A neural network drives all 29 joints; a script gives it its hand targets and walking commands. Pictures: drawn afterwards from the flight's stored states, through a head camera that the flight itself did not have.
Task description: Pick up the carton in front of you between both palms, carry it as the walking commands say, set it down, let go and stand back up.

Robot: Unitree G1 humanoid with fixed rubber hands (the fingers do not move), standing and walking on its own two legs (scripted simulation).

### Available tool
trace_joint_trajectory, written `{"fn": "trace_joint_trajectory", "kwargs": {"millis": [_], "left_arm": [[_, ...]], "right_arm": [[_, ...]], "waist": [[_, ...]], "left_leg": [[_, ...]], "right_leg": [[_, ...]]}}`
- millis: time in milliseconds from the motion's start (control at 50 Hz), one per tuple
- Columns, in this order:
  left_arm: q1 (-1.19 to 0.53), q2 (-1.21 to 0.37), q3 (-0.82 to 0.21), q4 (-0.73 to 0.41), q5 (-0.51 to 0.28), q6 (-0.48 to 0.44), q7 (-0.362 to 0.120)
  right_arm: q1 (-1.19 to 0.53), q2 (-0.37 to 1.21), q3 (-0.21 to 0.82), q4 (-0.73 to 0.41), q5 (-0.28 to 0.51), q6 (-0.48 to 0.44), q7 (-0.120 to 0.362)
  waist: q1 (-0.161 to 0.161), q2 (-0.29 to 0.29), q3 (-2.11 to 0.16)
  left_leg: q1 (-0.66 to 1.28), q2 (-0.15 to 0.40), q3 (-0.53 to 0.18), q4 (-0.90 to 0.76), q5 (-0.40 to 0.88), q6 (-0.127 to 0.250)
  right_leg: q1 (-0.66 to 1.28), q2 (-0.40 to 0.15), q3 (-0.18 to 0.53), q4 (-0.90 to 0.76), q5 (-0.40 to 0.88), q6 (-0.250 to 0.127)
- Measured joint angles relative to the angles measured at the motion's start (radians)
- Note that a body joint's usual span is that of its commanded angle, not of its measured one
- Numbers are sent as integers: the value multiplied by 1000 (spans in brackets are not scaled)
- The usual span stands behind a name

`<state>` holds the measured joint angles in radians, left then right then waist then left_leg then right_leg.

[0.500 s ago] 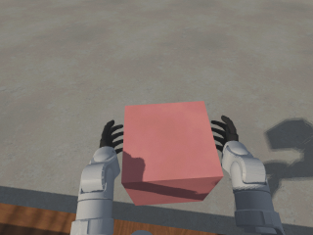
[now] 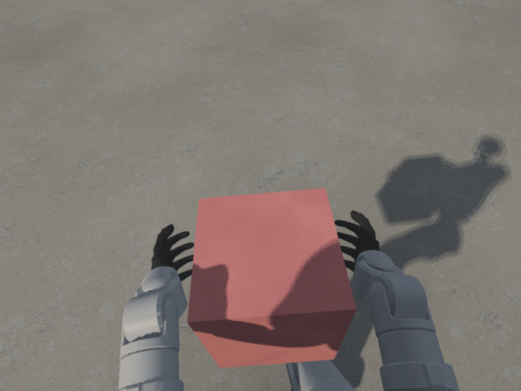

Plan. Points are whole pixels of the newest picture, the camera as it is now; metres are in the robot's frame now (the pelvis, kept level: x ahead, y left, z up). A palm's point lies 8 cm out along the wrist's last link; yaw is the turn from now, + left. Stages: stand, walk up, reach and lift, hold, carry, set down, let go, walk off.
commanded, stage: carry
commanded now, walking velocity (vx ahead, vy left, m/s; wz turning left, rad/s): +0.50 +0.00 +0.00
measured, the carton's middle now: (269, 283) +0.30 -0.05 -0.05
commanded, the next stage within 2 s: none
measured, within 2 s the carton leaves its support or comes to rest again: neither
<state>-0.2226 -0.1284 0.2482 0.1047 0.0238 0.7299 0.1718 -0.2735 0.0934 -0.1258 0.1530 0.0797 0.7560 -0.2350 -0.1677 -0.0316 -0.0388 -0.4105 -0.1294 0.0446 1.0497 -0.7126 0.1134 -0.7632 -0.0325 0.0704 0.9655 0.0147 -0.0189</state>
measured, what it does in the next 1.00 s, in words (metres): goes down: right foot 0.16 m lower, then left foot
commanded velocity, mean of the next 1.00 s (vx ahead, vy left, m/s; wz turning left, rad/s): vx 0.50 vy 0.00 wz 0.00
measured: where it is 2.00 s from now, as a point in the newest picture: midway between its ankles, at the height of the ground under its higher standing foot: (236, 180)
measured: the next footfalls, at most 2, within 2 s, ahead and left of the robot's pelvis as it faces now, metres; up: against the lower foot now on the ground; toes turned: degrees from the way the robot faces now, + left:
right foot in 0.12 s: +0.31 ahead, -0.11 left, -0.16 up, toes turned -4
left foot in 0.50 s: +0.61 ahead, +0.07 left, -0.16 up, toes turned +4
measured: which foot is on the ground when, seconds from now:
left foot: down 0.00-0.14, up 0.16-0.48, down 0.50-0.98, up 1.00-1.00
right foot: up 0.00-0.10, down 0.12-0.50, up 0.52-0.94, down 0.96-1.00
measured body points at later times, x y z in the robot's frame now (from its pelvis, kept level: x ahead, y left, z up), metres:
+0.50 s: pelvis +0.42 -0.02 -0.10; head +0.46 -0.02 +0.34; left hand +0.72 +0.15 -0.07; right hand +0.74 -0.15 -0.07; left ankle +0.57 +0.07 -0.82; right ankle +0.27 -0.10 -0.81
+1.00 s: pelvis +0.74 -0.06 -0.09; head +0.71 -0.06 +0.36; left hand +0.99 +0.09 +0.00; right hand +0.99 -0.21 -0.01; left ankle +0.58 +0.06 -0.79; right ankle +0.82 -0.15 -0.82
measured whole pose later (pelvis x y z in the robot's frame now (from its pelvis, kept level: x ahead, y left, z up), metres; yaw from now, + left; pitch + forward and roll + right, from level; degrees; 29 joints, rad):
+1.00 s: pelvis +0.74 -0.06 -0.09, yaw +0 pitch +4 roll -2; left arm 0.03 -0.13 0.04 -0.43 0.03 1.06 0.14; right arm 0.03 0.13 -0.06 -0.43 -0.01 1.07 -0.16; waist 0.01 0.04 -0.16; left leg -0.14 0.08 0.07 0.69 -0.45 -0.02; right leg -0.42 -0.02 -0.22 0.49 -0.13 -0.06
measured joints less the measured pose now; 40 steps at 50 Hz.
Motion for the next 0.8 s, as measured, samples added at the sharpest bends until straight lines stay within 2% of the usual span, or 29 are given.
{"fn": "trace_joint_trajectory", "kwargs": {"millis": [40,80,100,120,140,160,180,200,240,300,340,380,440,500,540,580,620,660,720,800], "left_arm": [[20,-11,3,-25,7,-7,-2],[33,-9,-9,-54,6,-13,-1],[35,-5,-17,-68,4,-16,1],[31,0,-27,-82,2,-15,4],[19,0,-37,-87,1,-15,6],[-8,1,-46,-82,-2,-21,10],[-42,9,-58,-68,-9,-28,19],[-67,20,-83,-60,-21,-28,31],[-71,30,-112,-60,-39,-19,42],[-23,27,-130,-85,-75,5,47],[3,25,-126,-89,-92,14,51],[11,25,-120,-85,-113,15,49],[-5,33,-126,-83,-126,9,42],[-16,43,-128,-93,-118,12,31],[-44,67,-125,-94,-111,14,14],[-61,83,-119,-100,-107,23,1],[-53,70,-112,-123,-87,45,-3],[-34,39,-99,-149,-54,70,-6],[9,-6,-90,-196,-8,108,-22],[88,-3,-130,-289,5,169,-42]], "right_arm": [[-5,-2,1,3,13,-6,3],[-15,-5,3,-6,26,-12,12],[-18,-7,5,-18,30,-14,16],[-19,-9,6,-32,29,-16,19],[-22,-18,4,-48,26,-17,24],[-39,-33,0,-54,29,-22,31],[-57,-52,-3,-56,37,-33,34],[-57,-64,-5,-67,42,-41,32],[-33,-62,-18,-86,31,-46,27],[14,-20,-54,-108,-16,-36,33],[44,12,-70,-119,-42,-29,44],[71,35,-79,-139,-63,-27,55],[90,43,-76,-174,-89,-35,62],[80,39,-62,-191,-95,-26,68],[48,42,-47,-183,-93,-27,65],[25,35,-29,-186,-88,-14,54],[35,29,-18,-205,-82,8,44],[59,30,-17,-234,-79,37,43],[100,37,-24,-279,-70,84,51],[149,36,-3,-346,-61,148,56]], "waist": [[-5,-15,10],[5,-25,12],[16,-31,11],[31,-40,9],[49,-28,-1],[72,-2,-8],[103,29,-2],[134,35,2],[194,34,7],[261,34,19],[288,42,33],[304,50,45],[299,52,45],[263,47,28],[224,16,26],[191,19,23],[168,36,8],[150,54,-11],[126,70,-33],[115,56,-55]], "left_leg": [[51,4,-9,49,-87,-10],[106,9,-4,117,-159,-21],[131,12,9,165,-165,-14],[149,16,22,232,-109,-14],[148,30,21,315,-36,-13],[115,49,3,421,-28,-22],[57,67,-30,530,-27,-40],[-6,71,-57,603,15,-49],[-127,95,-87,625,128,-55],[-296,138,-88,493,191,-75],[-371,161,-77,331,238,-82],[-402,175,-62,120,344,-78],[-358,170,-28,-221,524,-69],[-210,143,42,-497,701,-51],[-172,120,73,-472,634,-36],[-139,120,83,-462,575,-27],[-77,128,83,-523,567,-41],[-5,137,80,-606,567,-38],[99,155,69,-707,563,-48],[221,167,59,-767,517,-68]], "right_leg": [[46,5,-22,-208,163,-7],[125,12,-65,-385,284,-16],[179,11,-93,-471,327,-24],[242,9,-118,-544,334,-33],[297,18,-138,-553,176,-46],[303,43,-147,-508,-47,-58],[265,74,-161,-421,-172,-72],[237,85,-171,-359,-174,-96],[225,102,-179,-273,-251,-104],[274,107,-176,-249,-359,-84],[331,103,-173,-261,-401,-79],[398,98,-169,-292,-435,-68],[506,88,-164,-350,-482,-53],[589,65,-170,-312,-537,-31],[544,32,-149,-116,-533,2],[445,48,-104,119,-516,20],[358,48,-106,207,-470,28],[296,36,-120,153,-421,33],[246,20,-136,-30,-395,36],[225,-1,-161,-272,-291,33]]}}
